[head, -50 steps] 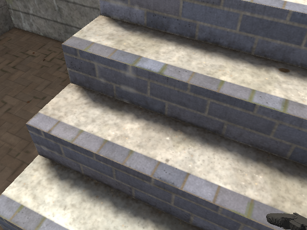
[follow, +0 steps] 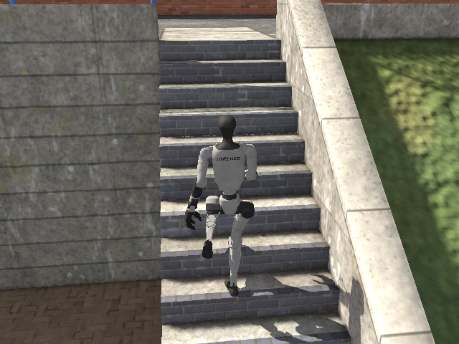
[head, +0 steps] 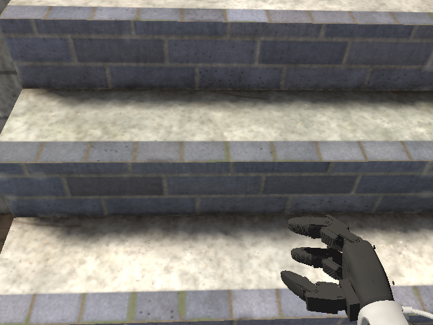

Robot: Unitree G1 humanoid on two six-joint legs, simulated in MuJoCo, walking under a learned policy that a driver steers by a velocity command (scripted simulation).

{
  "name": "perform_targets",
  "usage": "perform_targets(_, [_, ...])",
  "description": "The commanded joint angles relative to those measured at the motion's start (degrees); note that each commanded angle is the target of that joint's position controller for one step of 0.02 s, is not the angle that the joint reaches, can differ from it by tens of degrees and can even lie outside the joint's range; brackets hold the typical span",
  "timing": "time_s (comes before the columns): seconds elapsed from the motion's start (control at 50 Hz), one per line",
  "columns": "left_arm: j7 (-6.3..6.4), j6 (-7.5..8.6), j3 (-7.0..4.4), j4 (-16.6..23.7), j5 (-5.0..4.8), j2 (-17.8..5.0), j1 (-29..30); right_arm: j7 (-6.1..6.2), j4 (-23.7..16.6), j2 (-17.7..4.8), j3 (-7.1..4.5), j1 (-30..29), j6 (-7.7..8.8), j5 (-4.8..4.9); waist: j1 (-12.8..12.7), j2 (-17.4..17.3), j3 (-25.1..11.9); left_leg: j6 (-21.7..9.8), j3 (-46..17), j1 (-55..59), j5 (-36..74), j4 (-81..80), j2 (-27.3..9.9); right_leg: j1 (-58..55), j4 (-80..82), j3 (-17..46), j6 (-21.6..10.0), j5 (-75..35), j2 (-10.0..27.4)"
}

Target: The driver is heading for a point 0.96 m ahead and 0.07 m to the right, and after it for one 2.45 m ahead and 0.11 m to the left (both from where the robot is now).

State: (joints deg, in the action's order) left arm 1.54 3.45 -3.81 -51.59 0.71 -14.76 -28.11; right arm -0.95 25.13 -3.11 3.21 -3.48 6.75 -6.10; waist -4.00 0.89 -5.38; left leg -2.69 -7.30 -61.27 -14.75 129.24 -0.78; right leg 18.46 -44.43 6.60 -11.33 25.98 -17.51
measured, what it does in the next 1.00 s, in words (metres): climbs: left foot 0.19 m higher, then right foot 0.19 m higher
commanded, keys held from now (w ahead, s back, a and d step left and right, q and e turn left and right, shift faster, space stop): w+e+shift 0.32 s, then w+shift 0.20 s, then w+q+shift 0.48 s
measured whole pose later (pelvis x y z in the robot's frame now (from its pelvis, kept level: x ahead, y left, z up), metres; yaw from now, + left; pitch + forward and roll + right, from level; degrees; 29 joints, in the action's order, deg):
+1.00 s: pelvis +0.75 -0.17 +0.49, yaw -12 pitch +4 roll +2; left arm 0.2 7.4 -1.9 -52.0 -0.5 -11.5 -26.5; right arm 0.7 35.3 -7.4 1.5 2.4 1.4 0.1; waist -0.6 0.5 -8.6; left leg -8.9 7.6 -40.7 -41.0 72.2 8.1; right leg 10.7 -48.7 -7.9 -4.8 -10.1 5.1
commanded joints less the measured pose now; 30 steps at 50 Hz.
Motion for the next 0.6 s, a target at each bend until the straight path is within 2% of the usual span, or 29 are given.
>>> perform_targets(0.02, [-1.0, 4.71, -0.38, 2.1, 0.49, -3.7, 3.1, 2.61, -10.4, -1.9, 0.74, -13.9, -0.29, 0.21, 0.3, -1.3, 13.5, -0.6, 3.1, -21.4, -22.1, 7.7, -0.6, 2.7, 26.7, 26.5, -6.2, -26.5, 17.9])
perform_targets(0.04, [-0.81, 4.81, -0.74, 0.5, 0.15, -4.2, -0.2, 2.82, -14.0, 1.3, 2.35, -18.6, -0.74, -1.42, 0.8, -3.0, 12.0, -3.0, 1.9, -17.4, -25.2, -5.0, -2.2, 3.6, 29.8, 22.9, -5.2, -23.4, 16.5])
perform_targets(0.06, [0.03, 4.0, -1.11, 0.5, 0.1, -5.0, -0.4, 2.75, -14.8, 1.4, 2.69, -20.8, -1.16, -1.07, 1.2, -5.5, 9.9, -3.3, 5.3, -9.6, -23.8, -18.4, -2.1, 5.9, 35.3, 18.9, -5.2, -25.3, 16.1])
perform_targets(0.08, [0.99, 2.24, -1.61, 3.2, -1.21, -5.0, 3.1, 2.49, -15.6, -1.0, 2.81, -20.0, -1.87, 0.98, 2.2, -8.7, 6.7, -2.3, 12.4, 18.7, -18.5, -44.5, -1.7, 18.7, 45.1, 15.6, -5.5, -39.3, 15.5])
perform_targets(0.1, [1.88, 2.88, -1.06, 4.0, -3.78, -3.8, 3.3, 2.76, -10.5, -1.6, 1.57, -10.2, -1.56, 4.83, 6.2, -5.3, -3.8, -2.0, 18.5, 52.6, -13.7, -47.7, 5.0, 28.9, 38.9, 13.4, -5.5, -78.2, 15.5])
perform_targets(0.12, [0.84, 4.6, -3.44, 7.5, -4.26, -11.7, 11.1, 4.37, -6.0, -7.7, -2.15, 6.1, -2.42, 5.58, 16.3, -1.3, -17.8, -2.8, 11.3, 71.2, -8.9, -45.4, 4.5, 27.6, 23.9, 16.1, -3.5, -113.2, 17.8])
perform_targets(0.14, [-0.76, 6.34, -6.54, 10.1, -2.74, -18.9, 18.6, 5.02, -2.8, -12.7, -5.59, 20.6, -3.95, 5.99, 24.3, 2.5, -26.1, -3.0, 6.6, 68.8, -15.5, -60.1, 3.1, 13.1, 6.3, 17.1, -0.8, -123.3, 19.2])
perform_targets(0.16, [-2.28, 8.41, -6.28, 11.6, -2.69, -13.9, 20.9, 4.32, 1.9, -18.8, -7.88, 26.2, -2.56, 4.17, 24.4, -10.1, -29.2, -5.8, -3.0, 70.5, -27.3, -74.8, -4.4, 9.8, -17.8, 11.9, 3.4, -110.0, 14.0])
perform_targets(0.18, [-4.09, 10.36, -4.13, 13.0, 0.31, -4.6, 29.0, 3.67, 6.7, -18.4, -8.59, 24.5, -3.03, 5.9, 24.7, -22.0, -19.9, -9.5, -8.7, 68.6, -1.2, -83.1, -7.3, 17.3, -40.2, 6.1, 4.8, -34.9, 7.3])
perform_targets(0.2, [-4.56, 9.82, -3.18, 16.9, 1.71, -0.2, 22.9, 4.82, 6.7, -17.9, -8.65, 17.8, -3.07, 4.15, 14.0, -23.3, -18.8, -16.0, -38.1, 64.9, 8.5, -98.2, -19.6, 34.9, -63.2, 6.4, 7.0, -19.5, 6.5])
perform_targets(0.22, [-4.16, 8.36, -1.68, 19.2, 2.53, 2.3, 22.2, 4.12, 7.6, -13.8, -8.15, 11.8, -2.38, 4.07, 8.6, -15.2, -14.8, -15.4, -41.7, 63.8, -5.0, -98.4, -21.5, 41.1, -73.9, 3.6, 5.2, -20.3, 10.5])
perform_targets(0.24, [-3.92, 6.8, 0.06, 20.3, 3.93, 5.4, 24.9, 3.29, 11.9, -7.4, -6.55, 11.1, -0.79, 4.33, 6.4, -7.1, -5.8, -12.9, -33.6, 58.6, -12.0, -99.1, -20.3, 46.7, -78.8, 4.8, 2.9, -21.9, 12.7])
perform_targets(0.26, [-3.53, 4.55, 1.54, 21.6, 4.38, 7.5, 26.3, 2.76, 17.1, -3.6, -5.78, 14.1, 0.17, 3.93, 4.5, 1.0, 0.9, -9.6, -24.2, 54.5, -16.8, -100.6, -19.5, 51.4, -82.1, 5.4, 1.4, -18.0, 14.5])
perform_targets(0.3, [-2.81, 1.33, 3.56, 22.7, 2.61, 10.5, 26.2, 1.89, 24.0, -2.5, -5.83, 16.9, 1.29, 3.9, 0.5, 0.7, 8.1, -3.4, -8.1, 48.3, -6.3, -106.6, -17.5, 56.8, -86.1, 6.5, 0.8, -11.3, 17.3])
perform_targets(0.32, [-2.2, 0.19, 3.86, 24.7, 1.21, 10.3, 29.6, 1.13, 25.7, -2.7, -5.53, 15.1, 2.26, 3.62, -1.3, -0.5, 12.6, -1.5, 0.5, 44.5, 0.0, -112.6, -17.9, 57.2, -81.7, 5.2, 0.9, -4.8, 17.8])
perform_targets(0.34, [-1.53, -0.57, 3.67, 26.3, 0.69, 7.3, 33.1, 0.72, 25.7, -3.0, -5.32, 12.6, 2.95, 3.63, -2.1, 1.6, 15.9, 0.7, 8.2, 37.9, 7.6, -117.9, -16.2, 51.7, -69.0, 4.1, 1.6, -4.1, 18.2])
perform_targets(0.36, [-0.74, -1.51, 2.89, 27.7, 0.71, 6.3, 37.5, 0.92, 27.8, -5.1, -5.66, 14.9, 3.64, 2.62, -0.1, -1.0, 15.7, -1.6, 11.1, 38.2, 18.2, -121.0, -16.6, 51.6, -75.8, 0.0, 2.1, -3.1, 15.2])
perform_targets(0.38, [-0.16, -2.13, 3.41, 30.7, 1.26, 7.2, 42.8, 0.96, 30.5, -8.0, -5.82, 17.0, 4.1, 2.67, 0.4, -2.4, 17.6, -1.5, 16.4, 39.4, 29.3, -124.2, -15.2, 53.7, -75.6, -2.9, 1.8, 0.6, 15.2])
perform_targets(0.4, [0.26, -2.16, 3.56, 30.9, 1.78, 7.8, 44.8, 0.95, 33.1, -9.0, -5.97, 22.6, 4.52, 3.1, 2.2, -3.0, 16.3, -2.9, 16.8, 48.0, 36.5, -125.5, -15.1, 60.0, -78.3, -4.1, 1.0, 4.8, 14.7])
perform_targets(0.42, [0.21, -1.83, 4.36, 32.3, 1.84, 8.6, 45.7, 0.88, 34.5, -10.3, -6.06, 25.4, 4.08, 3.72, 1.1, -1.3, 16.0, -2.0, 19.5, 52.5, 34.5, -127.4, -13.0, 61.1, -66.6, -5.7, 0.3, 7.8, 16.6])
perform_targets(0.44, [0.15, -1.76, 4.96, 33.3, 1.77, 8.4, 46.7, 0.9, 35.5, -11.8, -6.3, 26.5, 3.24, 4.47, 0.3, -0.2, 14.7, -2.5, 22.0, 51.2, 40.8, -128.9, -10.8, 55.2, -57.6, -8.0, -0.1, 6.9, 16.8])
perform_targets(0.46, [-1.57, -1.96, 5.33, 31.3, 1.59, 5.5, 39.8, 1.21, 32.0, -16.5, -6.75, 21.0, 2.55, 5.18, -3.6, 0.0, 7.2, -4.5, 27.5, 43.1, 52.9, -131.0, -7.9, 30.0, -37.7, -17.4, 0.5, -0.6, 17.1])
perform_targets(0.48, [-2.91, -1.75, 4.81, 27.6, -0.23, 2.0, 34.6, 2.28, 29.1, -19.8, -6.93, 27.0, 3.71, 9.45, -0.4, 2.6, -4.1, -8.5, 22.1, 40.3, 75.0, -126.7, -10.2, 4.4, -28.7, -22.4, 2.3, -7.0, 12.2])
perform_targets(0.5, [-2.39, -2.51, 2.79, 24.8, -0.32, -0.6, 17.6, 1.73, 27.1, -28.9, -8.44, 27.3, 4.98, 8.78, -7.3, -6.5, -16.1, -9.5, 20.5, 46.1, 101.6, -112.3, -14.5, -11.7, -30.2, -20.6, 4.2, -3.1, 7.6])
perform_targets(0.52, [-1.65, -3.91, 0.7, 22.6, -0.6, -4.4, 8.7, 1.24, 23.6, -35.7, -10.49, 23.3, 5.73, 9.59, -14.1, -7.0, -27.8, -9.6, 18.0, 50.8, 115.4, -92.8, -15.6, -19.9, -22.8, -12.3, 5.1, -2.1, 4.9])
perform_targets(0.54, [-1.92, -4.17, -1.85, 22.1, 0.78, -11.2, 7.3, -1.06, 20.4, -29.3, -10.64, 21.3, 6.81, 7.62, -11.3, -3.1, -29.1, -4.6, 13.0, 43.1, 73.6, -70.3, -10.0, -25.9, -4.4, 6.7, 0.5, -3.1, 10.7])
perform_targets(0.56, [0.03, -4.19, -3.71, 20.7, 2.01, -15.3, 6.5, -3.79, 17.0, -20.7, -8.86, 19.1, 6.57, 6.96, -10.3, 15.0, -33.4, -1.4, 5.5, 25.6, 10.8, -30.8, 7.1, -31.4, 14.0, 37.8, -6.8, 0.4, 29.1])
perform_targets(0.58, [-0.28, -3.26, -3.92, 19.9, 2.4, -12.4, 9.8, -2.8, 13.6, -14.9, -8.25, 15.3, 6.16, 4.75, -7.6, 4.5, -34.1, -1.7, -8.4, 18.4, 11.6, -8.0, 8.7, -27.7, 16.4, 39.8, -4.8, 3.3, 30.5])
perform_targets(0.6, [-0.83, -1.38, -3.73, 16.2, 1.77, -12.1, 13.2, -1.21, 7.8, -9.1, -6.66, 8.7, 4.81, 3.8, -4.0, 1.2, -26.5, -2.2, -6.9, 10.3, 11.7, -2.8, 6.2, -22.2, 16.6, 35.4, -3.6, 8.4, 30.0])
